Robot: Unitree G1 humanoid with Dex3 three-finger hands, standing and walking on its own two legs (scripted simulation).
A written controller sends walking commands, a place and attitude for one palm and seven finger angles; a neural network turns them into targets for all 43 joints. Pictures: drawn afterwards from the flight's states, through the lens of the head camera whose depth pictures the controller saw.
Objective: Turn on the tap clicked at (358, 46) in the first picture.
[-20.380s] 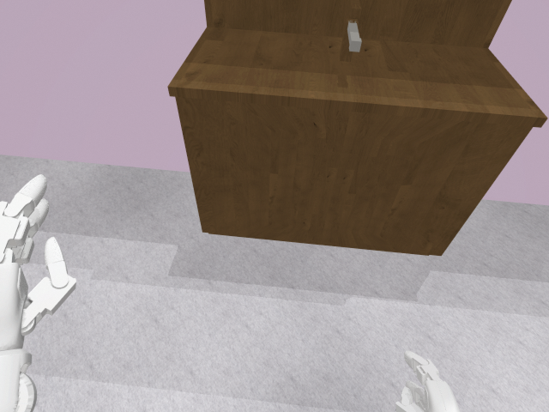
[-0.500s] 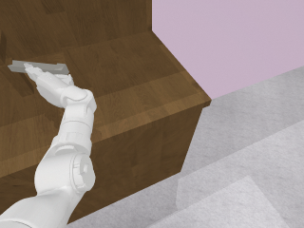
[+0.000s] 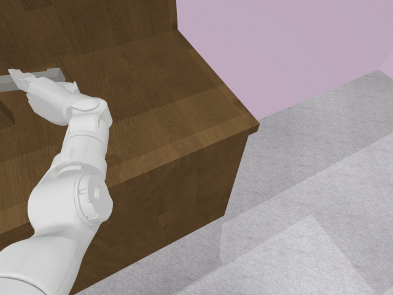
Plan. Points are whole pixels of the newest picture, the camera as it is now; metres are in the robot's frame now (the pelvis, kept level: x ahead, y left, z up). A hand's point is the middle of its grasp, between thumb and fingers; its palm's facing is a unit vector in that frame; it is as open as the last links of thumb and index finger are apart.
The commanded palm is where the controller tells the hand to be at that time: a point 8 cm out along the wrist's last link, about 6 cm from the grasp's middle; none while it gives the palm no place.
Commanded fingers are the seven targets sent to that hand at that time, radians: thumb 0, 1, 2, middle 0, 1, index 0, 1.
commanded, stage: push the lever round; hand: left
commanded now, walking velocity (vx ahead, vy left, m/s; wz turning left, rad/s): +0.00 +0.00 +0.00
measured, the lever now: (55, 78) +0.54 +0.26 +0.14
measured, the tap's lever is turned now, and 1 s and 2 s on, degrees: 73 83 83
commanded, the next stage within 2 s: lift the hand up off the lever in 0.10 s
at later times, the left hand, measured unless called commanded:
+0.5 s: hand (70, 80) +0.53 +0.23 +0.14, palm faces +0.82 -0.55 -0.11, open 7.8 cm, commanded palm +0.46 +0.24 +0.15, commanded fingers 0.00 0.90 0.90 -0.15 -0.15 -0.15 -0.15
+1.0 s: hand (65, 79) +0.51 +0.22 +0.16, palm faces +0.83 -0.55 -0.12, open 7.8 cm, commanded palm +0.45 +0.23 +0.17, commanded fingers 0.00 0.90 0.90 -0.15 -0.15 -0.15 -0.15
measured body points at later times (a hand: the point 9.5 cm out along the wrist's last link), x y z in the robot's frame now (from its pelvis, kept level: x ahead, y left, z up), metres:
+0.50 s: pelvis +0.02 +0.01 +0.01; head +0.09 +0.00 +0.45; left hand +0.48 +0.25 +0.15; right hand +0.00 -0.24 -0.13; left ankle +0.00 +0.14 -0.71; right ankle -0.01 -0.07 -0.71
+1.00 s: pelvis +0.01 +0.02 +0.01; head +0.06 +0.01 +0.46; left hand +0.46 +0.25 +0.17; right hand +0.06 -0.23 -0.13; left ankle +0.00 +0.14 -0.71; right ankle -0.01 -0.07 -0.71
